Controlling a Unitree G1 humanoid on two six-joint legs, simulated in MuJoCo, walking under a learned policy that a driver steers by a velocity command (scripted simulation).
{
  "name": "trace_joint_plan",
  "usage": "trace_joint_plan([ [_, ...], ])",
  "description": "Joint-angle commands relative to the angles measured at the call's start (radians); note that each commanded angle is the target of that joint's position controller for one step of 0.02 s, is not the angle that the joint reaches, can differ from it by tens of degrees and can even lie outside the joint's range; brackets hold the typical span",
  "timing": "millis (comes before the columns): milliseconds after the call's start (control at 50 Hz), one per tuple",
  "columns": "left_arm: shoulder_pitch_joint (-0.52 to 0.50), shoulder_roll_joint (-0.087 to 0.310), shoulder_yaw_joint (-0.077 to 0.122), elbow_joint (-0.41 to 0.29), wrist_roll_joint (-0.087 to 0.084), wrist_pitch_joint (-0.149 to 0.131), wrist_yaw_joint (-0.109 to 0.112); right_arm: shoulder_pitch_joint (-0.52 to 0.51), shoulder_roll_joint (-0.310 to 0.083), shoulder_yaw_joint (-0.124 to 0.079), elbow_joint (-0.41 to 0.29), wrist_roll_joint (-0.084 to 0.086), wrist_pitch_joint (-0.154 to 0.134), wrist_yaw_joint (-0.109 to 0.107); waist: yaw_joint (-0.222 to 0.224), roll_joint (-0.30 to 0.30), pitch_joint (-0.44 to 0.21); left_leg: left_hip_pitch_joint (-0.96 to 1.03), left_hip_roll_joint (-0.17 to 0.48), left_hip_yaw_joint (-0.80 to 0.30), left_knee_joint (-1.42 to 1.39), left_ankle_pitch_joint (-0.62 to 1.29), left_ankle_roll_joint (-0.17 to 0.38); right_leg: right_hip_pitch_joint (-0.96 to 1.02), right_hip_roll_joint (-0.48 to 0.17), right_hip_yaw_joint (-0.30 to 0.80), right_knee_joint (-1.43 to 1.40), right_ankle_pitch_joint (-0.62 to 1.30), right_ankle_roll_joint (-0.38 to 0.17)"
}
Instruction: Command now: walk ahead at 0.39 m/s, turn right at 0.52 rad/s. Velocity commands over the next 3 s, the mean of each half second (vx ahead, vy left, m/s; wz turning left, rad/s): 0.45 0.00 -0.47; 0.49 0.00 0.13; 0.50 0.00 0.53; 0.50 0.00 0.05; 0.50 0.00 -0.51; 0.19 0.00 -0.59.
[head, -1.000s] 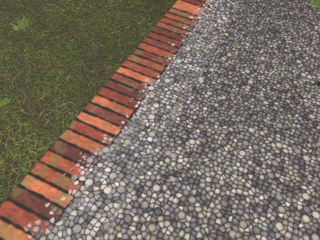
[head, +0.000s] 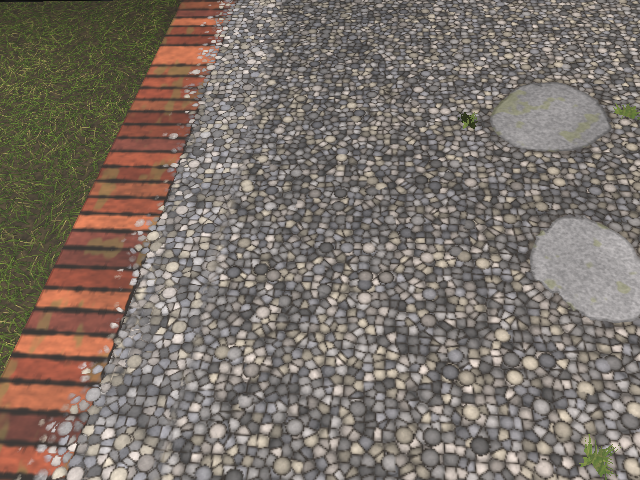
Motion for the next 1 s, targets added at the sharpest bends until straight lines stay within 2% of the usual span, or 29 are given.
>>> trace_joint_plan([
  [20, 0.144, 0.173, 0.038, -0.011, -0.009, -0.019, 0.025, -0.162, -0.095, -0.004, -0.149, 0.013, -0.047, 0.025, 0.054, -0.143, 0.112, -0.548, 0.0, -0.107, 0.258, 0.084, 0.029, 0.27, -0.337, 0.647, -0.445, -0.344, -0.194],
  [40, 0.118, 0.156, 0.034, -0.018, -0.01, -0.025, 0.033, -0.14, -0.096, -0.004, -0.131, 0.012, -0.058, 0.026, 0.034, -0.117, 0.097, -0.504, 0.012, -0.103, 0.212, 0.152, 0.022, 0.271, -0.28, 0.547, -0.436, -0.165, -0.166],
  [80, 0.113, 0.129, 0.024, -0.016, -0.017, -0.04, 0.043, -0.115, -0.092, -0.002, -0.106, -0.013, -0.052, 0.03, 0.019, -0.115, 0.045, -0.44, 0.007, -0.088, 0.17, 0.232, -0.005, 0.293, -0.217, 0.427, -0.421, 0.116, -0.14],
  [120, 0.158, 0.13, 0.025, 0.006, -0.028, -0.051, 0.043, -0.136, -0.072, 0.004, -0.115, -0.011, -0.037, 0.03, 0.017, -0.099, 0.027, -0.449, -0.01, -0.072, 0.147, 0.263, -0.033, 0.311, -0.204, 0.382, -0.402, 0.291, -0.15],
  [220, 0.24, 0.118, 0.025, 0.043, -0.023, -0.051, 0.052, -0.317, -0.04, 0.022, -0.187, 0.0, -0.028, 0.03, 0.063, -0.11, 0.071, -0.501, -0.033, -0.049, -0.026, 0.377, -0.071, 0.287, -0.177, 0.357, -0.396, 0.379, -0.15],
  [300, 0.267, 0.13, 0.028, 0.062, -0.018, -0.053, 0.061, -0.41, -0.034, 0.033, -0.235, 0.013, -0.036, 0.034, 0.087, -0.126, 0.08, -0.418, -0.064, -0.042, -0.183, 0.452, -0.049, 0.281, -0.183, 0.364, -0.364, 0.506, -0.13],
  [340, 0.248, 0.128, 0.025, 0.068, -0.019, -0.057, 0.067, -0.379, -0.043, 0.031, -0.233, 0.016, -0.042, 0.03, 0.066, -0.131, 0.076, -0.307, -0.071, -0.042, -0.247, 0.472, -0.013, 0.274, -0.199, 0.362, -0.362, 0.568, -0.102],
  [360, 0.223, 0.134, 0.025, 0.068, -0.018, -0.06, 0.069, -0.323, -0.054, 0.026, -0.217, 0.015, -0.045, 0.025, 0.037, -0.134, 0.063, -0.211, -0.086, -0.036, -0.276, 0.453, 0.008, 0.262, -0.197, 0.348, -0.337, 0.644, -0.08],
  [380, 0.208, 0.147, 0.027, 0.069, -0.015, -0.063, 0.069, -0.238, -0.075, 0.016, -0.189, 0.015, -0.048, 0.015, 0.004, -0.138, 0.025, -0.101, -0.115, -0.026, -0.28, 0.404, 0.026, 0.271, -0.188, 0.332, -0.256, 0.804, -0.06],
  [400, 0.199, 0.159, 0.029, 0.074, -0.01, -0.063, 0.066, -0.099, -0.097, 0.003, -0.144, 0.019, -0.053, 0.002, -0.056, -0.119, -0.047, 0.042, -0.143, -0.012, -0.313, 0.369, 0.047, 0.281, -0.158, 0.301, -0.092, 0.92, -0.044],
  [420, 0.193, 0.152, 0.028, 0.075, -0.009, -0.066, 0.061, 0.05, -0.124, -0.009, -0.105, 0.012, -0.063, -0.013, -0.125, -0.088, -0.125, 0.239, -0.086, -0.057, -0.341, 0.357, 0.072, 0.191, -0.11, 0.268, 0.123, 0.82, -0.029],
  [440, 0.232, 0.064, 0.008, 0.051, -0.005, -0.071, 0.058, 0.202, -0.198, -0.022, -0.096, -0.011, -0.069, -0.029, -0.148, 0.048, -0.265, 0.429, 0.163, -0.353, -0.357, 0.111, 0.113, 0.055, -0.039, 0.211, 0.438, 0.436, -0.018],
  [460, 0.381, 0.007, 0.001, 0.058, -0.038, -0.067, 0.052, 0.164, -0.263, -0.038, -0.076, -0.018, -0.063, -0.02, -0.042, 0.298, -0.293, 0.528, 0.348, -0.877, -0.569, 0.042, 0.239, -0.229, 0.128, 0.17, 0.684, -0.226, 0.016],
  [480, 0.299, 0.085, 0.007, 0.073, 0.0, -0.06, 0.058, 0.058, -0.163, -0.024, -0.093, 0.013, -0.058, -0.008, -0.019, 0.105, -0.141, 0.377, 0.304, -0.862, -0.616, -0.082, 0.227, -0.305, 0.039, 0.202, 0.73, -0.136, -0.004],
  [500, 0.196, 0.096, 0.011, 0.058, 0.001, -0.06, 0.048, -0.026, -0.09, -0.008, -0.108, 0.022, -0.063, -0.003, -0.012, 0.007, -0.037, 0.242, 0.261, -0.667, -0.614, -0.019, 0.214, -0.291, -0.003, 0.184, 0.696, -0.036, -0.005],
  [520, 0.14, 0.083, 0.006, 0.046, 0.002, -0.06, 0.042, -0.045, -0.056, 0.002, -0.097, 0.015, -0.069, 0.001, -0.007, -0.036, -0.005, 0.169, 0.21, -0.539, -0.621, 0.129, 0.199, -0.269, -0.03, 0.172, 0.654, 0.004, -0.004],
  [560, 0.125, 0.062, 0.0, 0.041, 0.013, -0.046, 0.029, -0.019, -0.036, 0.013, -0.061, 0.016, -0.084, -0.001, 0.018, 0.018, 0.001, 0.101, 0.148, -0.384, -0.641, 0.326, 0.175, -0.22, -0.061, 0.152, 0.588, 0.014, 0.007],
  [620, 0.086, 0.033, -0.01, 0.033, 0.019, -0.031, 0.018, 0.053, -0.039, 0.014, -0.013, 0.029, -0.107, 0.007, 0.026, 0.027, 0.01, 0.104, 0.137, -0.298, -0.669, 0.484, 0.192, -0.265, -0.078, 0.114, 0.528, 0.034, 0.026],
  [680, -0.082, 0.017, -0.025, -0.026, 0.026, -0.032, 0.01, 0.114, -0.041, 0.016, 0.021, 0.037, -0.104, 0.006, 0.001, 0.016, 0.054, 0.111, 0.104, -0.255, -0.708, 0.536, 0.203, -0.356, -0.122, 0.044, 0.371, 0.133, 0.068],
  [740, -0.213, -0.014, -0.046, -0.067, 0.014, -0.038, 0.005, 0.161, -0.054, 0.013, 0.045, 0.039, -0.097, 0.003, -0.029, 0.018, 0.063, 0.089, 0.059, -0.206, -0.686, 0.626, 0.179, -0.295, -0.1, 0.005, 0.157, 0.239, 0.101],
  [800, -0.284, -0.002, -0.051, -0.088, 0.003, -0.043, 0.012, 0.205, -0.073, 0.008, 0.062, 0.034, -0.09, -0.001, -0.053, 0.025, 0.048, 0.124, 0.068, -0.222, -0.637, 0.71, 0.164, -0.233, -0.069, -0.008, 0.05, 0.282, 0.108],
  [840, -0.306, 0.015, -0.047, -0.103, 0.0, -0.049, 0.021, 0.212, -0.079, 0.005, 0.067, 0.031, -0.083, -0.006, -0.051, 0.035, 0.043, 0.165, 0.089, -0.258, -0.594, 0.748, 0.158, -0.207, -0.062, 0.005, 0.01, 0.25, 0.096],
  [880, -0.25, 0.042, -0.036, -0.094, -0.002, -0.061, 0.03, 0.19, -0.095, -0.001, 0.062, 0.026, -0.077, -0.011, -0.016, 0.045, 0.022, 0.183, 0.097, -0.287, -0.516, 0.792, 0.14, -0.108, -0.044, 0.019, -0.052, 0.177, 0.075],
  [900, -0.153, 0.062, -0.026, -0.066, -0.001, -0.07, 0.038, 0.174, -0.101, -0.004, 0.059, 0.029, -0.076, -0.011, 0.03, 0.029, -0.02, 0.17, 0.075, -0.276, -0.409, 0.842, 0.125, 0.021, -0.026, 0.015, -0.115, 0.165, 0.057],
  [920, -0.017, 0.104, -0.008, -0.029, 0.014, -0.085, 0.051, 0.169, -0.085, -0.002, 0.052, 0.036, -0.077, -0.007, 0.085, -0.018, -0.103, 0.093, 0.021, -0.236, -0.226, 0.783, 0.104, 0.224, -0.074, 0.059, -0.152, 0.167, 0.025],
  [940, 0.155, 0.189, 0.012, -0.022, 0.039, -0.091, 0.068, 0.154, -0.027, 0.012, 0.004, 0.044, -0.083, -0.005, 0.145, -0.136, -0.259, -0.064, -0.043, -0.179, 0.056, 0.474, 0.085, 0.454, -0.334, 0.316, -0.174, 0.013, -0.027],
  [960, 0.135, 0.248, 0.032, -0.02, 0.034, -0.07, 0.068, 0.258, 0.048, 0.023, -0.023, 0.071, -0.072, -0.01, 0.078, -0.338, -0.333, -0.348, -0.162, -0.091, 0.295, -0.062, 0.065, 0.587, -0.525, 0.689, -0.289, -0.095, -0.127],
  [980, 0.073, 0.141, 0.015, -0.037, 0.016, -0.059, 0.063, 0.216, -0.057, 0.0, 0.01, 0.043, -0.052, -0.02, 0.066, -0.159, -0.208, -0.415, -0.092, -0.136, 0.377, -0.006, 0.074, 0.471, -0.476, 0.661, -0.312, -0.178, -0.115],
  [1000, 0.004, 0.069, -0.003, -0.046, 0.008, -0.063, 0.06, 0.162, -0.05, -0.006, 0.005, 0.037, -0.05, -0.01, 0.042, -0.103, -0.092, -0.412, -0.058, -0.148, 0.364, 0.089, 0.073, 0.351, -0.423, 0.504, -0.333, -0.111, -0.091],
])
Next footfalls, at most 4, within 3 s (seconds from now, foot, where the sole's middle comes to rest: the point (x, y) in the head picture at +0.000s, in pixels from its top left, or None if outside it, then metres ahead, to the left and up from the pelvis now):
0.42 left None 0.41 0.05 -0.77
0.92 right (453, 416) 0.63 -0.21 -0.77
1.46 left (351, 316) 0.90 0.00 -0.77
2.02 right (372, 215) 1.24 -0.07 -0.77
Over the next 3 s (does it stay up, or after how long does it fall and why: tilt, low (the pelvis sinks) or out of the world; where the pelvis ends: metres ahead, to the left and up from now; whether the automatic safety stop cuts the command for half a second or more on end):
stays up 1.47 0.00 0.00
